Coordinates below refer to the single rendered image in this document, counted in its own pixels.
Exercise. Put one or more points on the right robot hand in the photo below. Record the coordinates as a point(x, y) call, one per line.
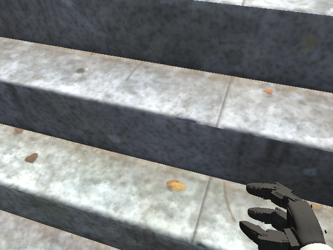
point(295, 228)

